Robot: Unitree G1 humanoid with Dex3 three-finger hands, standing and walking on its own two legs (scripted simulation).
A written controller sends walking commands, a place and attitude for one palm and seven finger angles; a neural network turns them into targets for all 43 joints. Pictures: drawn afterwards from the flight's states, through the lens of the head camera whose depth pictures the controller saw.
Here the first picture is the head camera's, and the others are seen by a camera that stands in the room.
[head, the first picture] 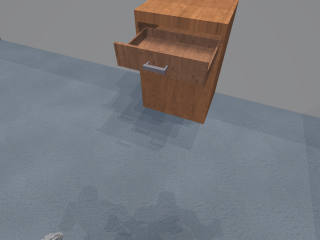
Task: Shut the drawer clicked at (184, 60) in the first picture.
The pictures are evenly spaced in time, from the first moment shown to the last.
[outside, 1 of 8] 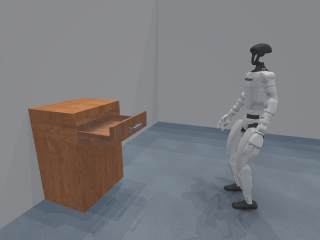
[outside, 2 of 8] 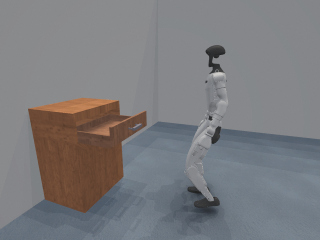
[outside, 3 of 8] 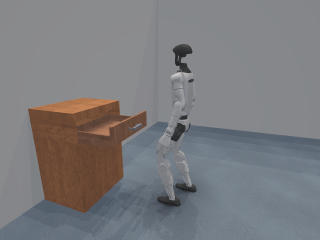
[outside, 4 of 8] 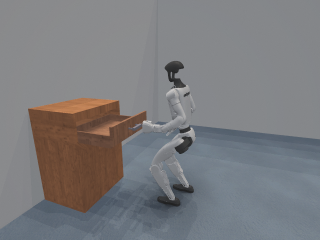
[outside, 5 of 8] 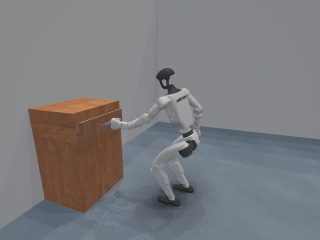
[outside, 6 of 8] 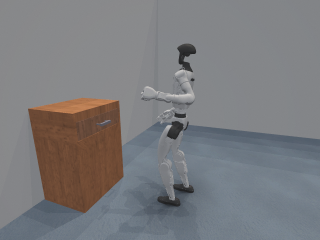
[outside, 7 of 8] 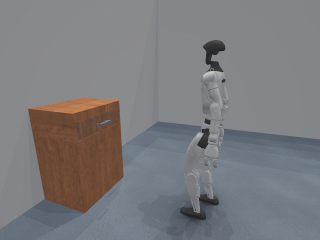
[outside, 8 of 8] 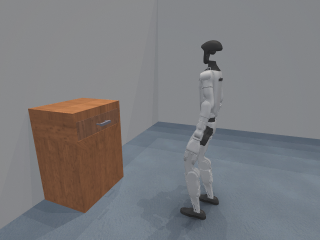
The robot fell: no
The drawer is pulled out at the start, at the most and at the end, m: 0.30 0.30 0.00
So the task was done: yes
